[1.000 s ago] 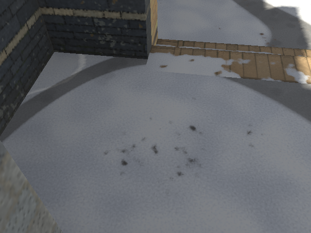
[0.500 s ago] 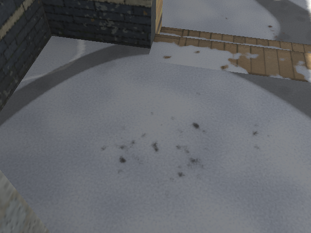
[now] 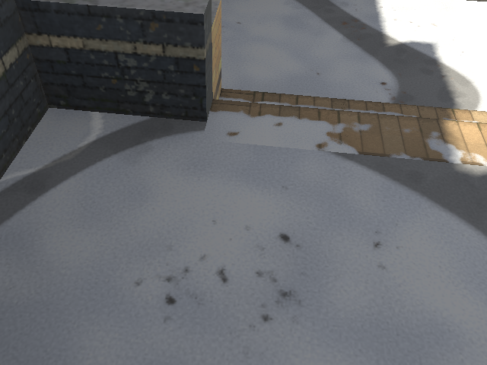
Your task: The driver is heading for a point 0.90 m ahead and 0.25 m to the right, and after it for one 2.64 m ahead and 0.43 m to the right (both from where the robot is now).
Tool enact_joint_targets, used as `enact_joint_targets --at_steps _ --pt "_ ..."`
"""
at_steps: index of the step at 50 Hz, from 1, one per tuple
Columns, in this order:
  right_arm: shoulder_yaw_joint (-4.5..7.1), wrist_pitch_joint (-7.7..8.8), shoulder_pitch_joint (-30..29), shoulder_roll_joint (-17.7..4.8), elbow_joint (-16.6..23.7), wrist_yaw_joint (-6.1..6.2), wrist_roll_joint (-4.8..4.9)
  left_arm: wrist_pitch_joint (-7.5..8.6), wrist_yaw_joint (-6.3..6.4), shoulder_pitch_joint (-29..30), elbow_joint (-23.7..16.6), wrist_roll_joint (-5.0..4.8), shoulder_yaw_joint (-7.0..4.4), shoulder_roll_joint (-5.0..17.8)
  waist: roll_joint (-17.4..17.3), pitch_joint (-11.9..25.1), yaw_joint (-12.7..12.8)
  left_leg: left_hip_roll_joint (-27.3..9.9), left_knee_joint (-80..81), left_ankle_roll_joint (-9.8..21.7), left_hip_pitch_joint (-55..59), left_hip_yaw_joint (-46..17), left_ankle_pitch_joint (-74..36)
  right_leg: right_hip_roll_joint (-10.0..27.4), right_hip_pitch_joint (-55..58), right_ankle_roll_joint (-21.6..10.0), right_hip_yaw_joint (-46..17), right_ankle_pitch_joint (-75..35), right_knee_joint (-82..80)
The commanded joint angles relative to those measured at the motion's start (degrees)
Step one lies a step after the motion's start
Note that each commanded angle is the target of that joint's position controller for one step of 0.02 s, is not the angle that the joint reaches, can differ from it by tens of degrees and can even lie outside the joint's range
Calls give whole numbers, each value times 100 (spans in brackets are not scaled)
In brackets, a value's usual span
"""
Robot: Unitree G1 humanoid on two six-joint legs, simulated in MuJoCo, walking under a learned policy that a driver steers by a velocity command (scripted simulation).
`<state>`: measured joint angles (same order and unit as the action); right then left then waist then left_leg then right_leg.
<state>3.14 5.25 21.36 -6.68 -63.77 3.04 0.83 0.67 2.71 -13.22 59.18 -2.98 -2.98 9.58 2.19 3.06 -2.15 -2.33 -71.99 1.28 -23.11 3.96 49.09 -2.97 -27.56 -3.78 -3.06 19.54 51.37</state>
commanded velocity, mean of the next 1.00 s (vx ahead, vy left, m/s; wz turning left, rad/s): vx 0.45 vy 0.00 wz -0.07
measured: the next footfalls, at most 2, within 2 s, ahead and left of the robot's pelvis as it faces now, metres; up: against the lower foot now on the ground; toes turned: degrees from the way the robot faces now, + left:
right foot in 0.20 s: +0.12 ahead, -0.13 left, -0.14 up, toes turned -3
left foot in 0.76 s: +0.56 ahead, +0.12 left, -0.29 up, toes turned +2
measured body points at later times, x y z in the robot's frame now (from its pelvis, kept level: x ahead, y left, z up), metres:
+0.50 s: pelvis +0.20 -0.05 -0.05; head +0.20 -0.04 +0.40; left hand +0.11 +0.17 -0.20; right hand +0.39 -0.29 -0.15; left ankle +0.35 +0.13 -0.71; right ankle +0.08 -0.13 -0.77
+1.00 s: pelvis +0.53 +0.03 -0.18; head +0.57 +0.04 +0.26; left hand +0.66 +0.28 -0.32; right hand +0.51 -0.21 -0.33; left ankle +0.52 +0.12 -0.91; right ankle +0.56 -0.14 -0.80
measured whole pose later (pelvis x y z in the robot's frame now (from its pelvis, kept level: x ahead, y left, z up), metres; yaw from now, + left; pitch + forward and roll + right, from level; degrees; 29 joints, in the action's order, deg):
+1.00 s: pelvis +0.53 +0.03 -0.18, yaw -5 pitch +1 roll +2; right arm 2.6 6.2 18.1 -10.7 -60.6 -1.2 -1.4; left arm 2.4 3.0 -11.7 48.6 -3.2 -4.7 13.1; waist 3.5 -2.7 -1.7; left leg 1.6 -30.8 3.2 -13.2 8.5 18.6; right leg 5.0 -43.0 -2.3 -5.6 11.2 76.2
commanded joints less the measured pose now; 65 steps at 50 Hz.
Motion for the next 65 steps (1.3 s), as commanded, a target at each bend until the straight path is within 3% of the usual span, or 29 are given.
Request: enact_joint_targets --at_steps 1,5,8,10,12,13,14,15,16,18,22,24,27,34,36,38,39,40,41,42,43,44,45,49,59,62,63,64,65 --pt "213 -19 6 -627 66 -11 12 176 -122 329 -313 41 -96 110 -548 -1126 125 -1320 2984 694 -356 -2521 -1020 337 -1077 55 70 -964 129" --pt "280 -36 -515 -821 47 14 124 118 -253 498 -503 81 -130 -35 -759 -837 409 -867 3090 330 -1176 -1060 -1900 135 1377 145 919 -1574 -1351" --pt "320 107 -661 -857 -31 -54 226 126 -203 -455 -240 176 -216 105 -623 -537 917 -514 1524 316 -720 -563 -3545 261 2734 -58 956 -2309 -3254" --pt "375 121 -698 -694 47 -143 121 247 -293 -1654 141 260 -182 181 265 39 1332 158 -1662 413 -1976 -297 -1834 1134 4345 -582 -94 -3370 -3191" --pt "276 238 53 -374 144 -221 95 354 -383 -1997 248 340 63 119 1184 348 754 25 -2352 760 -2875 -1114 -1987 1627 4269 -510 -413 -4850 -1920" --pt "254 235 -47 -382 479 -216 139 414 -382 -2011 318 315 -109 767 1644 396 614 -363 -2006 602 -3517 -993 -2283 2356 3980 -1216 -1719 -1924 -2508" --pt "268 244 -622 -626 707 -189 197 456 -367 -1553 265 318 -54 520 992 7 519 -746 -1712 443 -4231 -1100 -2590 2586 3514 -1405 -2777 427 -3013" --pt "314 152 -1068 -798 831 -106 177 497 -299 -887 57 430 105 186 -345 -628 282 -765 -609 214 -3684 -1014 -3599 2140 2222 -1187 -2306 384 -3691" --pt "289 51 -1034 -697 894 -33 145 531 -246 -606 -37 459 33 605 -47 -819 93 -791 -2 -12 -3094 -995 -3743 2162 1376 -1266 -2404 22 -3851" --pt "289 -10 -1333 -862 1078 -33 -40 535 -125 -740 -34 388 30 583 -27 -842 119 -851 1009 -234 -2923 -1125 -4005 1931 1356 -1171 -1969 -852 -3768" --pt "222 -48 -1534 -872 1161 -232 -30 533 -115 -1314 35 395 -72 749 -64 -459 147 -623 1280 -41 -2568 -835 -4951 1670 1669 -983 -1069 -2887 -3358" --pt "217 111 -2264 -927 1416 -291 11 594 -67 -1980 296 125 -49 478 -137 -745 398 -684 2286 159 -3713 -1121 -5729 1597 2915 -832 -1081 -2460 -3071" --pt "64 263 -3084 -675 1529 -552 -142 536 5 -1764 87 185 -42 459 -178 -813 723 -345 3854 183 -2128 -555 -7521 1150 1900 -544 -296 -1125 -2912" --pt "-57 198 -3652 -876 1956 -748 88 375 -58 -2030 84 161 -132 588 108 -1343 1063 -377 5288 43 -1792 -516 -6743 1258 3072 -331 -350 -1114 -1413" --pt "91 217 -2354 -1258 1522 -746 70 324 -101 -1764 9 278 -151 758 306 -683 505 -237 5217 146 -240 -326 -6865 1150 2976 -302 -300 -2363 -111" --pt "304 146 139 -1782 792 -724 -40 361 -175 -1424 13 202 -199 820 16 423 -856 -660 4379 583 3367 -604 -7291 612 899 15 -300 -1328 3072" --pt "194 142 699 -1915 597 -727 -290 491 -195 -2241 111 93 -100 178 -1890 1385 -600 -1596 2376 943 5557 -1154 -10302 15 -1252 215 -571 3093 5622" --pt "296 90 955 -2055 644 -693 -113 617 -220 -2542 -229 -147 -121 587 -2377 2648 -611 -2097 2552 1550 6469 -2546 -9210 131 -1953 259 -1238 2565 5772" --pt "354 24 957 -2082 556 -669 -83 647 -120 -1902 -686 -301 -127 592 -1975 2697 -619 -2637 3938 1804 5838 -3771 -6031 228 -2396 383 -1035 1953 5745" --pt "224 4 95 -1475 648 -619 -39 494 58 -968 -862 -145 -181 749 -400 1331 -450 -2110 4898 1347 4153 -3385 -5084 413 -2311 413 -410 1343 5295" --pt "205 55 -419 -1570 780 -560 -151 380 132 -1195 -946 -244 -138 533 -654 1092 -41 -2532 5111 1556 3299 -3665 -4501 592 -2264 377 -372 558 5392" --pt "147 120 -806 -1430 897 -570 -211 275 156 -1224 -958 -103 -101 464 -395 795 151 -2582 5120 1537 2403 -3755 -4919 788 -2053 338 -367 395 5458" --pt "34 209 -1233 -984 975 -562 -283 247 122 -1187 -906 3 -199 712 -337 445 367 -2142 5241 1116 1430 -2835 -4778 1037 -1574 39 -826 -603 4324" --pt "9 256 -826 -940 764 -319 -230 168 16 -309 -1329 -25 -216 485 -822 -589 371 -1226 5713 774 459 -875 -6111 1064 -1266 169 -606 -1220 1912" --pt "202 -32 148 -1409 558 -121 -17 48 -460 1554 -2254 115 -40 317 -286 -904 -143 -1372 5643 510 2551 549 -6610 699 -1346 -102 546 -1794 -1112" --pt "287 -116 39 -1841 636 -90 3 45 -550 1123 -2369 151 -151 622 -814 -515 295 -1520 4608 448 2685 848 -9117 207 -195 -365 1086 -642 -1010" --pt "302 -154 -151 -1895 708 -70 6 29 -585 355 -2185 147 -292 856 -791 -115 790 -1444 3594 391 2378 951 -9778 -52 914 -551 1141 -669 -1222" --pt "273 -138 -454 -1845 926 -93 54 17 -519 -759 -1825 133 -534 1328 -547 386 1326 -1125 2169 190 1364 1003 -8978 -103 2633 -845 715 -1182 -1655" --pt "80 -12 -170 -1137 1222 -201 -138 37 -421 -1043 -1672 101 -667 2015 1145 711 896 -123 -288 -191 -1137 842 -3703 1318 4514 -1708 -2183 -867 -2269"
Over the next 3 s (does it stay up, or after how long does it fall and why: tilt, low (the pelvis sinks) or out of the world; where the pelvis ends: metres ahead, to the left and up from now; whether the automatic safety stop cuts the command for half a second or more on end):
stays up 0.95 -0.11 -0.18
